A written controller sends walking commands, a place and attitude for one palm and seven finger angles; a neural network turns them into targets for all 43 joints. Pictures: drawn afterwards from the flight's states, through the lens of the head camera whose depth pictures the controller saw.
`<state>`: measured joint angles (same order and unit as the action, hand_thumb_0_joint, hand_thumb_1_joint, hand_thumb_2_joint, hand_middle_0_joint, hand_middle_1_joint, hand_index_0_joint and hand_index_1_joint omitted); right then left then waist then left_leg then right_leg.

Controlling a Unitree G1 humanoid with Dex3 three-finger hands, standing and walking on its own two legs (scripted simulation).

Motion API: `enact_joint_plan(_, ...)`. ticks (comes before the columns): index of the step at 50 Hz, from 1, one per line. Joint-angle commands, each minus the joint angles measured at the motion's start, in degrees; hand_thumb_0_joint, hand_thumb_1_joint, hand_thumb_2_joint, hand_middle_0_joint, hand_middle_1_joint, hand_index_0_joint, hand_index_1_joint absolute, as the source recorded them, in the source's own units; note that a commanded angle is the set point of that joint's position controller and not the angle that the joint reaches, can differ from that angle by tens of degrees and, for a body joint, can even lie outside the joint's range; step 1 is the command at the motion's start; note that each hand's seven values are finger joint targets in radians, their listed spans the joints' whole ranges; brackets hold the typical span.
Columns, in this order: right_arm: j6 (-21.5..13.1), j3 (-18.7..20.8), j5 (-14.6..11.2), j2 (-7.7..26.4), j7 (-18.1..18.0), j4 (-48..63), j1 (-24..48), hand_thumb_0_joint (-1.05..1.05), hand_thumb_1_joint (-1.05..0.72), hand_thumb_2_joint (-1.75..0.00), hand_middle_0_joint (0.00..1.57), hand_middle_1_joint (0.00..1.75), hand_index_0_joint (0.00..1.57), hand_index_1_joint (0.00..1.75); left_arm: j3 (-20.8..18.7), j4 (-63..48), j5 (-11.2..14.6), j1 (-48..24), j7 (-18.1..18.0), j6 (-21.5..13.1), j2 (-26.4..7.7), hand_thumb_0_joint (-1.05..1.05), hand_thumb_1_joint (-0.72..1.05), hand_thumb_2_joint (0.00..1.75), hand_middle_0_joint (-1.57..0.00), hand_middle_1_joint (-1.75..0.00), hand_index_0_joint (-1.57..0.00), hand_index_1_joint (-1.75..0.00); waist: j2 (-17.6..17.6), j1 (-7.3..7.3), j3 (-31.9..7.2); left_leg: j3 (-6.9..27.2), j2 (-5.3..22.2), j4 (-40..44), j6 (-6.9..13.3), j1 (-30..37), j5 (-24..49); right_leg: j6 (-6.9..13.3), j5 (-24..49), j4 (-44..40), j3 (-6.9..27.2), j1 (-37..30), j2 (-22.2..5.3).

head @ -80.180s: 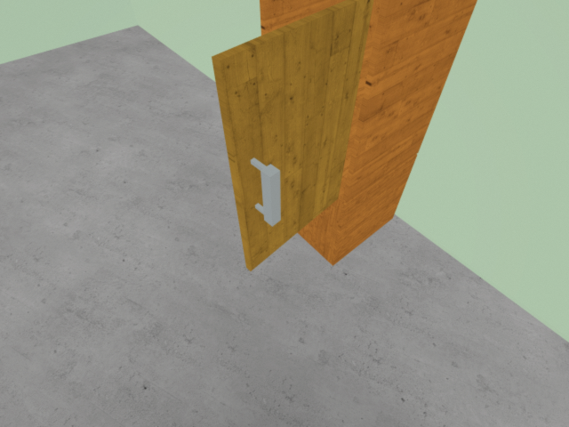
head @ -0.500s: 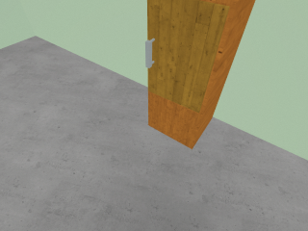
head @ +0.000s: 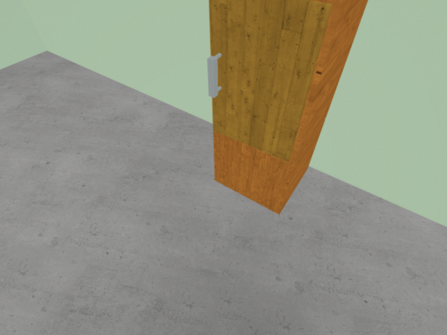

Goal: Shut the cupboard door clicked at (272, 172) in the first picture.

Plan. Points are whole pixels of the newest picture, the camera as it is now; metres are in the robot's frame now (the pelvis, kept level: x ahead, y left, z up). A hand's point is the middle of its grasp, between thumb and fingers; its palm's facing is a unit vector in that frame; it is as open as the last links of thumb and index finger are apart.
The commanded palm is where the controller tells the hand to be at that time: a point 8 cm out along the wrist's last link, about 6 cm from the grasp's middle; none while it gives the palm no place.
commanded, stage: look to check the result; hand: left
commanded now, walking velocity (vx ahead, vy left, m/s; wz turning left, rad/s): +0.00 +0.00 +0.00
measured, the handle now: (216, 75) +0.98 +0.08 -0.05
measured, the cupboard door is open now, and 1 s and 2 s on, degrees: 2 2 2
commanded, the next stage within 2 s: walk to a spot facing it in 0.14 s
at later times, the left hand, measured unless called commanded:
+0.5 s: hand out of the picture +0.03 +0.18 -0.18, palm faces +0.09 -0.97 -0.23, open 7.3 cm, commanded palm none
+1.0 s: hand out of the picture +0.01 +0.23 -0.16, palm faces +0.37 -0.89 -0.28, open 7.4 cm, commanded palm none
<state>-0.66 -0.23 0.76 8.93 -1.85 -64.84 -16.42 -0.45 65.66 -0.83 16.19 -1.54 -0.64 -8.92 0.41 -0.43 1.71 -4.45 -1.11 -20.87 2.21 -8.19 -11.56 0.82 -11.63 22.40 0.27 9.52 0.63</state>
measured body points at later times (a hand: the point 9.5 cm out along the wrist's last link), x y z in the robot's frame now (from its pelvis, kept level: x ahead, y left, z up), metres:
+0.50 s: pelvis +0.00 -0.01 -0.01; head +0.02 -0.01 +0.44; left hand +0.03 +0.23 -0.16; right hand +0.03 -0.25 -0.17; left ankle +0.00 +0.09 -0.75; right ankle +0.01 -0.11 -0.75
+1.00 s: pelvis -0.02 -0.02 +0.00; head +0.04 +0.01 +0.44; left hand -0.01 +0.27 -0.14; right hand +0.11 -0.24 -0.15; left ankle -0.01 +0.10 -0.75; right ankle +0.02 -0.17 -0.70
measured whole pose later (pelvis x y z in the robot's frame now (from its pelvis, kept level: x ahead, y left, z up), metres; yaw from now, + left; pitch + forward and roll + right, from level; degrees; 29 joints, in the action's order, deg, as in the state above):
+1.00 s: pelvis -0.02 -0.02 +0.00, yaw +23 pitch +2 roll -2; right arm 2.1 3.0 2.1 12.2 -0.5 -54.9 -12.9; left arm -4.3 51.7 -1.0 7.1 -0.9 2.5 -14.4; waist 1.3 -2.2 5.1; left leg 7.8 -2.9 -25.2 1.3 -19.2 -8.0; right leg -3.6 -24.2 47.7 1.4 22.3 -1.2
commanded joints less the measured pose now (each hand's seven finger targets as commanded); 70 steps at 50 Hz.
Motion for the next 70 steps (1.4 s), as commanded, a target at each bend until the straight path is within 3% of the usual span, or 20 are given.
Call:
enact_joint_plan(1,-0.57,1.38,-0.24,7.09,-0.54,1.60,-2.96,0.00,-0.90,-0.90,0.20,0.30,0.20,0.30,-1.35,-1.46,0.02,2.53,-0.55,-0.59,-7.21,0.00,0.90,0.90,-0.20,-0.30,-0.20,-0.30,-0.30,0.24,1.93,7.26,7.46,4.44,0.34,-0.33,5.31,1.67,5.69,-3.95,5.32,1.24,-5.42)
enact_joint_plan(19,0.97,1.56,-0.05,7.01,0.22,3.08,-0.38,0.00,-0.90,-0.90,0.20,0.30,0.20,0.30,-2.47,-3.67,0.16,0.54,-0.76,0.33,-9.26,0.00,0.90,0.90,-0.20,-0.30,-0.20,-0.30,-0.82,0.52,0.84,7.69,6.07,-0.74,-0.71,-4.08,8.90,1.75,10.09,0.22,3.57,-0.93,-8.41)
enact_joint_plan(24,2.16,2.91,-0.05,6.87,0.72,5.87,0.41,0.00,-0.90,-0.90,0.20,0.30,0.20,0.30,-4.51,-6.96,-0.18,-0.48,-0.86,0.95,-12.27,0.00,0.90,0.90,-0.20,-0.30,-0.20,-0.30,-5.92,0.68,-0.59,5.78,2.54,-11.90,-1.75,-8.48,3.73,6.31,7.49,-1.04,6.26,-0.20,-15.76)
enact_joint_plan(28,3.14,3.92,0.03,6.82,1.18,8.47,1.64,0.00,-0.90,-0.90,0.20,0.30,0.20,0.30,-5.53,-10.21,-1.04,-3.16,-1.30,1.07,-12.87,0.00,0.90,0.90,-0.20,-0.30,-0.20,-0.30,-9.42,0.29,0.76,4.74,3.64,-24.74,-2.63,-13.01,-16.89,11.09,13.18,-2.16,6.65,1.18,-22.55)
enact_joint_plan(31,2.89,4.10,-0.02,6.77,1.85,8.49,-1.57,0.00,-0.90,-0.90,0.20,0.30,0.20,0.30,-5.85,-12.07,-0.83,-5.33,-0.86,1.26,-12.57,0.00,0.90,0.90,-0.20,-0.30,-0.20,-0.30,-3.35,-1.83,0.57,5.05,5.18,-11.16,-2.40,-5.29,-4.46,5.59,11.13,7.53,-1.03,6.04,-19.29)
enact_joint_plan(32,2.33,4.32,0.47,9.06,1.81,8.52,-4.01,0.00,-0.90,-0.90,0.20,0.30,0.20,0.30,-5.64,-12.96,-0.37,-4.65,-0.60,1.81,-10.70,0.00,0.90,0.90,-0.20,-0.30,-0.20,-0.30,8.39,-2.51,0.61,16.26,10.44,-2.14,0.48,-2.85,8.22,0.93,-0.64,17.60,-6.55,12.18,-12.44)
enact_joint_plan(33,2.12,5.47,1.40,13.69,1.15,8.68,-5.96,0.00,-0.90,-0.90,0.20,0.30,0.20,0.30,-5.04,-14.65,0.18,-5.29,-0.39,2.27,-7.97,0.00,0.90,0.90,-0.20,-0.30,-0.20,-0.30,21.64,-3.39,1.28,33.53,21.16,4.89,6.54,-0.42,20.50,-3.45,-22.32,30.51,-7.91,21.06,-3.87)
enact_joint_plan(34,2.57,5.76,1.67,15.03,0.68,8.05,-6.95,0.00,-0.90,-0.90,0.20,0.30,0.20,0.30,-4.93,-15.69,-0.45,-8.13,-0.55,2.82,-9.22,0.00,0.90,0.90,-0.20,-0.30,-0.20,-0.30,16.00,-4.28,0.99,33.44,22.92,6.27,9.80,-3.33,14.96,-2.37,-22.44,38.46,-1.18,20.48,-4.06)
enact_joint_plan(36,2.10,5.23,1.35,12.76,0.41,10.51,-2.21,0.00,-0.90,-0.90,0.20,0.30,0.20,0.30,-5.56,-15.11,-1.00,-7.54,-0.22,2.91,-9.47,0.00,0.90,0.90,-0.20,-0.30,-0.20,-0.30,10.08,-1.46,1.12,29.74,17.68,7.24,6.83,-7.61,0.04,-2.10,-14.46,41.85,1.21,20.76,-5.10)
enact_joint_plan(41,1.25,5.42,1.08,13.60,-0.17,11.46,-1.22,0.00,-0.90,-0.90,0.20,0.30,0.20,0.30,-5.16,-15.80,-0.54,-7.12,0.48,1.81,-8.70,0.00,0.90,0.90,-0.20,-0.30,-0.20,-0.30,3.07,-1.16,-4.87,24.65,13.51,2.42,7.16,2.69,16.60,-4.32,-9.98,37.47,1.15,22.27,-3.61)
enact_joint_plan(47,2.18,6.37,1.23,14.67,0.36,12.28,-0.63,0.00,-0.90,-0.90,0.20,0.30,0.20,0.30,-4.76,-18.16,-0.19,-8.24,0.25,2.05,-8.81,0.00,0.90,0.90,-0.20,-0.30,-0.20,-0.30,10.08,-2.10,-6.58,26.75,12.01,1.09,7.28,2.44,17.08,-4.76,-13.28,26.03,0.65,17.15,-1.48)
enact_joint_plan(52,3.09,7.03,0.48,14.23,0.93,15.05,4.94,0.00,-0.90,-0.90,0.20,0.30,0.20,0.30,-5.33,-16.58,0.23,-0.30,-0.19,1.74,-11.08,0.00,0.90,0.90,-0.20,-0.30,-0.20,-0.30,8.98,1.85,-6.84,27.00,6.59,-2.07,2.91,-10.71,6.93,-3.42,-3.69,3.13,-0.65,-2.66,0.37)
enact_joint_plan(53,3.28,7.01,-0.04,11.86,1.28,15.82,5.40,0.00,-0.90,-0.90,0.20,0.30,0.20,0.30,-6.06,-16.55,-0.35,1.65,-0.53,1.41,-13.95,0.00,0.90,0.90,-0.20,-0.30,-0.20,-0.30,1.55,2.85,-6.37,23.19,2.29,-7.75,-0.22,-19.40,-4.06,-1.31,-6.15,-4.49,5.60,-9.61,-6.70)
enact_joint_plan(54,3.12,6.67,-0.23,8.63,1.46,16.80,4.74,0.00,-0.90,-0.90,0.20,0.30,0.20,0.30,-7.02,-17.22,-1.23,0.59,-0.90,1.17,-19.06,0.00,0.90,0.90,-0.20,-0.30,-0.20,-0.30,-15.29,2.91,-4.15,11.86,-5.48,-22.16,-4.56,-28.25,-16.73,5.24,-12.56,-10.82,23.45,-9.83,-22.21)
enact_joint_plan(55,3.23,7.10,0.62,11.13,1.77,16.86,5.69,0.00,-0.90,-0.90,0.20,0.30,0.20,0.30,-6.26,-18.26,-1.07,-3.12,-1.00,1.34,-19.08,0.00,0.90,0.90,-0.20,-0.30,-0.20,-0.30,-13.88,1.96,-0.88,10.38,-3.45,-37.47,-4.23,-27.21,-22.19,8.71,-10.13,-11.80,24.95,0.45,-28.69)
enact_joint_plan(56,3.54,7.23,0.88,11.19,2.37,16.93,4.15,0.00,-0.90,-0.90,0.20,0.30,0.20,0.30,-5.65,-19.61,-0.84,-7.00,-1.09,1.36,-17.01,0.00,0.90,0.90,-0.20,-0.30,-0.20,-0.30,-7.14,-0.36,0.85,11.39,-1.67,-43.66,-3.87,-25.56,-19.49,9.50,-9.02,-10.90,19.13,4.88,-26.92)
enact_joint_plan(58,4.04,6.86,0.81,10.09,2.79,15.20,4.10,0.00,-0.90,-0.90,0.20,0.30,0.20,0.30,-5.29,-19.71,-0.74,-9.28,-1.00,0.54,-13.18,0.00,0.90,0.90,-0.20,-0.30,-0.20,-0.30,-11.49,-2.07,1.87,9.06,0.87,-49.29,-4.85,-27.09,-14.26,7.76,6.42,-5.50,10.68,2.56,-19.75)
enact_joint_plan(60,4.10,6.42,0.35,9.71,3.34,15.92,4.72,0.00,-0.90,-0.90,0.20,0.30,0.20,0.30,-4.89,-19.68,-0.70,-8.05,-0.78,0.16,-12.61,0.00,0.90,0.90,-0.20,-0.30,-0.20,-0.30,-12.17,-1.95,0.96,6.53,1.34,-46.98,-5.66,-25.20,-12.16,6.60,18.10,-2.43,2.74,0.51,-17.43)
enact_joint_plan(66,3.30,5.24,0.51,8.33,4.37,18.58,13.25,0.00,-0.90,-0.90,0.20,0.30,0.20,0.30,-6.41,-16.21,-0.99,1.74,0.06,-0.70,-15.47,0.00,0.90,0.90,-0.20,-0.30,-0.20,-0.30,-11.26,3.36,0.69,1.03,3.23,-30.94,-5.24,-25.08,-13.77,5.97,4.73,-5.38,1.54,-8.74,-20.96)
enact_joint_plan(70,1.74,4.68,0.36,7.80,4.56,18.92,13.26,0.00,-0.90,-0.90,0.20,0.30,0.20,0.30,-7.18,-15.25,-1.28,3.32,0.87,-1.13,-16.71,0.00,0.90,0.90,-0.20,-0.30,-0.20,-0.30,-12.22,3.71,-0.05,-1.68,2.86,-18.63,-3.67,-18.65,-15.59,5.82,2.99,-2.99,-0.07,-8.69,-23.17)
